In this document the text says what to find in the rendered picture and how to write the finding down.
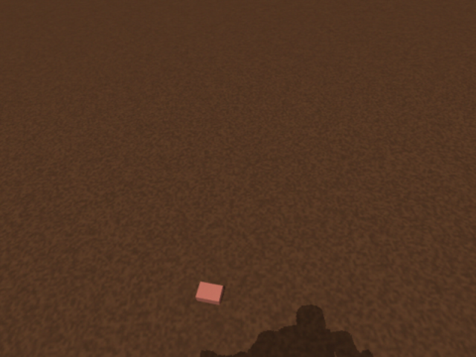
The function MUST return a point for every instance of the small box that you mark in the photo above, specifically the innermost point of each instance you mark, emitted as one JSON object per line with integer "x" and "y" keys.
{"x": 209, "y": 293}

